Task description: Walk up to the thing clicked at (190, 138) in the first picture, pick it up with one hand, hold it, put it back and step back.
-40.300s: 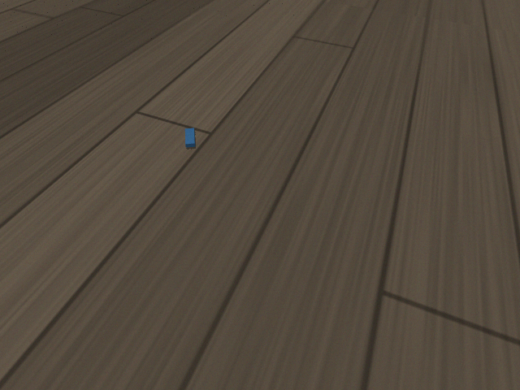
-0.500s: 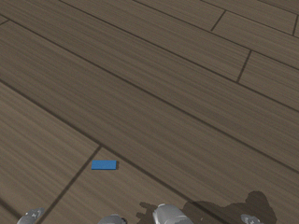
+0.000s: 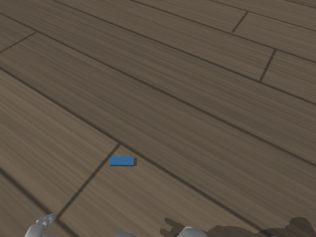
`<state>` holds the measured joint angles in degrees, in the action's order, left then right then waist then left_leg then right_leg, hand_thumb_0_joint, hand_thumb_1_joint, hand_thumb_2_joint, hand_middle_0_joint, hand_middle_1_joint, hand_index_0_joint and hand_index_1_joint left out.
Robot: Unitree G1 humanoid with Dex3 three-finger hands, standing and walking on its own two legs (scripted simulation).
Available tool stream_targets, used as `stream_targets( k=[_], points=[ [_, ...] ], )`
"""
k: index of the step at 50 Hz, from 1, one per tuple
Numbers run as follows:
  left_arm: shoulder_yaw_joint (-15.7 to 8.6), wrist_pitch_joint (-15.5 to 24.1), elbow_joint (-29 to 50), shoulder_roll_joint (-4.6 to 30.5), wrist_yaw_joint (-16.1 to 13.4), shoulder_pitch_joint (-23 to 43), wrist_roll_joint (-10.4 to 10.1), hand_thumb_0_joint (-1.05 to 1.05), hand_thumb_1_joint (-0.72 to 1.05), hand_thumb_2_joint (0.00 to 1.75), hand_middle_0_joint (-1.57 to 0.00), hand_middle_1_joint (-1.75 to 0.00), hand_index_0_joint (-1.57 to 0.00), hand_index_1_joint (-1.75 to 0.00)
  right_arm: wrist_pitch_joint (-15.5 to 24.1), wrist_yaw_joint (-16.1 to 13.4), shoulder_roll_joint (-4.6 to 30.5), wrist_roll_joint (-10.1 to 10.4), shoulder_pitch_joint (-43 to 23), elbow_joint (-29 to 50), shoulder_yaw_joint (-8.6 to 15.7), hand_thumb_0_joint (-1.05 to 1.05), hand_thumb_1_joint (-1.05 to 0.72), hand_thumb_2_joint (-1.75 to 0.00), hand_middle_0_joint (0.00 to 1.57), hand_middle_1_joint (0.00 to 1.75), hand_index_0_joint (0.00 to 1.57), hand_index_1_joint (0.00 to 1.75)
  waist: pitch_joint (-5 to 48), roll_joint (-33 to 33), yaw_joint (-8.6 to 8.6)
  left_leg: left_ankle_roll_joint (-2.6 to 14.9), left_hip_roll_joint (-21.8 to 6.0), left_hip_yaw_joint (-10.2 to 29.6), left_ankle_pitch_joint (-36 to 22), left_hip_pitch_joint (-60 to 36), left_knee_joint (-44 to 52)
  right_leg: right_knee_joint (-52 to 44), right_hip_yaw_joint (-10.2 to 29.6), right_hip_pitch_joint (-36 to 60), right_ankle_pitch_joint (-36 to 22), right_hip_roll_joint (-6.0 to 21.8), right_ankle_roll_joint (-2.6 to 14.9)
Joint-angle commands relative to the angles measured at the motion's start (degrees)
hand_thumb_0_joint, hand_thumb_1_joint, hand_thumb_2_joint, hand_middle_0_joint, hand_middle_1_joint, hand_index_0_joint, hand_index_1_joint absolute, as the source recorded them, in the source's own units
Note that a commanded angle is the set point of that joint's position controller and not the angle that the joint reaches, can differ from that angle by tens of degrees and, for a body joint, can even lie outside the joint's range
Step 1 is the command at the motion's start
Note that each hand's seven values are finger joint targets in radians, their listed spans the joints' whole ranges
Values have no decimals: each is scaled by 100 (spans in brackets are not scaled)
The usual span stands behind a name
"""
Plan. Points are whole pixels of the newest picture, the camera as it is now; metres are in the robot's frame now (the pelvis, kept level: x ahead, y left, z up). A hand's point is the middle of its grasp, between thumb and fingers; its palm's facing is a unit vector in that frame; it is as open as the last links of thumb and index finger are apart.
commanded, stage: step back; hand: left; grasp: from above
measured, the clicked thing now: (122, 161) +0.60 +0.22 -0.75
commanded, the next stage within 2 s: none
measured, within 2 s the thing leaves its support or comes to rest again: neither
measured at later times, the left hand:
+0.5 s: hand out of the picture -0.08 +0.23 -0.14, palm faces -0.05 -0.91 -0.41, open 7.4 cm
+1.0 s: hand out of the picture -0.25 +0.23 -0.15, palm faces -0.03 -0.91 -0.40, open 7.4 cm
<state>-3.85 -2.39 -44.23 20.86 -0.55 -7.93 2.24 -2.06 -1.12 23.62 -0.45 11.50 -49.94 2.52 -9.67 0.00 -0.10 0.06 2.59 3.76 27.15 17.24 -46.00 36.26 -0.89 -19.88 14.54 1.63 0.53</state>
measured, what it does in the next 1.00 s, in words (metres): walks backwards: left foot, then right foot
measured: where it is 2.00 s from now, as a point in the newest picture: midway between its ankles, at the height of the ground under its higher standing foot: outside the picture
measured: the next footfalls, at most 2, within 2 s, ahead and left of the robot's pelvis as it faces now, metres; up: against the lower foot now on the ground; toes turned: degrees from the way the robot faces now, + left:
left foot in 0.04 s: +0.02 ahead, +0.12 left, +0.00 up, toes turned -2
right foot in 0.38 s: -0.12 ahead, -0.16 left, +0.00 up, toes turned -1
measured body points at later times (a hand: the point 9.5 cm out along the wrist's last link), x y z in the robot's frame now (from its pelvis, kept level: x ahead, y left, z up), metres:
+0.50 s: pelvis -0.17 -0.03 +0.00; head -0.12 -0.05 +0.44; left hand -0.08 +0.28 -0.11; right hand -0.05 -0.36 -0.12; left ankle -0.10 +0.11 -0.67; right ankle -0.16 -0.15 -0.72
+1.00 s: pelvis -0.34 -0.04 +0.00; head -0.28 -0.04 +0.44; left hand -0.25 +0.28 -0.12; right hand -0.22 -0.35 -0.11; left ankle -0.26 +0.09 -0.72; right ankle -0.39 -0.17 -0.70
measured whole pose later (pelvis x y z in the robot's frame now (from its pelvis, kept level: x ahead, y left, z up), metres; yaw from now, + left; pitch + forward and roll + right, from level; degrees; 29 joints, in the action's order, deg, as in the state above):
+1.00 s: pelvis -0.34 -0.04 +0.00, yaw -1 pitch -2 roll +0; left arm -4.2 -3.0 -49.0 23.0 -0.2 -9.9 1.1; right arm -2.4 -0.3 21.7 -2.3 6.5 -47.3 1.9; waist -9.4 -0.1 -1.0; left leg 0.1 -2.9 0.1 12.0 22.5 -36.4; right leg 49.4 3.1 -16.6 29.2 -2.3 -0.7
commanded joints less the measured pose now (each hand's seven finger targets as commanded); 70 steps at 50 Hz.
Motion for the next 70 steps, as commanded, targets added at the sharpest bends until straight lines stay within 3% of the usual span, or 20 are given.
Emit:
stream_targets(
  k=[1,4,7,14,18,20,21,24,30,35,38,41,51,52,53,54,57,62,66,70],
  points=[
    [-342,-7,477,1309,-63,-105,-141,0,90,90,-20,-30,-20,-30,243,-36,963,-124,440,339,394,0,-90,-90,20,30,20,30,1376,-610,10,183,-327,-9,-1918,-633,2316,114,1041,766,-1712,769,586],
    [-438,2,544,1278,-136,494,-98,0,90,90,-20,-30,-20,-30,263,13,1947,-170,92,514,585,0,-90,-90,20,30,20,30,1016,1160,373,1835,-2600,2843,-3386,140,2656,2838,1036,-415,2382,-674,56],
    [-430,-24,247,1173,-113,-167,-221,0,90,90,-20,-30,-20,-30,260,-61,1378,-158,-516,611,391,0,-90,-90,20,30,20,30,859,668,-170,1330,-1788,1226,-3861,-228,2186,3737,1250,-852,1597,-765,121],
    [-420,71,248,1096,-30,-260,-137,0,90,90,-20,-30,-20,-30,198,-98,1334,-143,-98,700,422,0,-90,-90,20,30,20,30,1263,998,167,1484,-1783,1067,-3907,-1222,1666,1604,621,-531,1614,-390,-192],
    [-426,142,-262,1046,-6,-1006,-90,0,90,90,-20,-30,-20,-30,31,-57,1446,-55,-474,803,437,0,-90,-90,20,30,20,30,1490,1151,-149,880,-1310,646,-2821,-144,1168,-1120,-35,1142,0,-376,53],
    [-653,207,-126,1924,-8,-947,36,0,90,90,-20,-30,-20,-30,16,-49,821,58,-478,976,264,0,-90,-90,20,30,20,30,1144,-1094,-165,146,121,230,-142,1889,-341,-1541,2560,1443,-94,1225,678],
    [-728,176,120,2450,-17,-507,35,0,90,90,-20,-30,-20,-30,-9,-156,988,12,-699,975,372,0,-90,-90,20,30,20,30,900,-1741,-443,-9,223,484,938,1383,-1761,-1967,3650,-182,-153,2366,1698],
    [-487,227,306,1627,-89,483,-8,0,90,90,-20,-30,-20,-30,14,-115,1058,87,-108,564,367,0,-90,-90,20,30,20,30,547,-588,227,28,396,746,73,1170,-2507,-1236,1691,-269,-1356,1288,1146],
    [-461,165,283,1475,-197,-208,43,0,90,90,-20,-30,-20,-30,64,-69,887,-24,-201,633,283,0,-90,-90,20,30,20,30,949,-957,-285,-112,81,165,355,1113,-798,-808,1398,1228,-2108,1278,1146],
    [-316,6,376,1382,-154,-97,-104,0,90,90,-20,-30,-20,-30,125,-23,958,-142,445,343,409,0,-90,-90,20,30,20,30,1338,-662,-10,161,-211,-182,-1557,-607,2323,225,1081,589,-1645,942,595],
    [-406,-2,419,1368,-219,410,-102,0,90,90,-20,-30,-20,-30,139,38,2067,-190,-103,560,629,0,-90,-90,20,30,20,30,1039,1295,294,1930,-2747,3068,-2722,472,2847,3104,966,-416,2422,-519,21],
    [-384,-55,34,1263,-169,-249,-229,0,90,90,-20,-30,-20,-30,147,-58,1367,-208,-732,596,383,0,-90,-90,20,30,20,30,897,617,-267,1311,-1765,1117,-3011,280,2297,3855,1141,-587,1507,-697,114],
    [-320,250,-531,1156,-85,-905,-26,0,90,90,-20,-30,-20,-30,-92,11,1221,-45,-463,527,329,0,-90,-90,20,30,20,30,1597,861,-152,780,-1231,511,-2554,-322,1003,-1620,165,1297,19,-252,87],
    [-446,292,-511,1542,-92,-812,64,0,90,90,-20,-30,-20,-30,-82,32,876,-31,-376,554,230,0,-90,-90,20,30,20,30,1277,-134,-59,379,-584,331,-1140,1072,328,-1599,1536,1686,289,432,289],
    [-607,255,-337,2252,-80,-585,37,0,90,90,-20,-30,-20,-30,-70,-49,780,0,-762,742,253,0,-90,-90,20,30,20,30,1026,-1439,-389,50,172,232,641,1365,-675,-1894,3069,456,257,1950,1276],
    [-615,299,-165,2373,-114,-226,56,0,90,90,-20,-30,-20,-30,-89,-83,1044,-5,-816,681,377,0,-90,-90,20,30,20,30,670,-1364,-377,-47,-70,899,784,1058,-1707,-2075,3714,-497,165,2492,1786],
    [-406,353,-150,1532,-145,281,14,0,90,90,-20,-30,-20,-30,-7,-48,972,36,-282,301,306,0,-90,-90,20,30,20,30,641,-413,120,-8,251,642,-85,1094,-2044,-1135,1443,94,-1216,1198,1029],
    [-476,397,-289,1606,-100,-414,83,0,90,90,-20,-30,-20,-30,106,49,894,-130,-521,279,283,0,-90,-90,20,30,20,30,758,-871,-425,-139,-150,170,191,1244,-184,-1340,1699,1213,1038,1187,1046],
    [-390,323,-288,1638,-12,-47,5,0,90,90,-20,-30,-20,-30,237,132,803,-125,2,-117,345,0,-90,-90,20,30,20,30,722,-901,-78,58,-103,-464,-408,-659,2036,-1379,1416,49,1870,1134,836],
    [-295,316,-480,1394,29,181,-101,0,90,90,-20,-30,-20,-30,355,129,1589,-172,-159,-146,486,0,-90,-90,20,30,20,30,436,734,140,1269,-2115,2748,2468,347,3537,1111,223,-397,1800,-48,44]
  ],
)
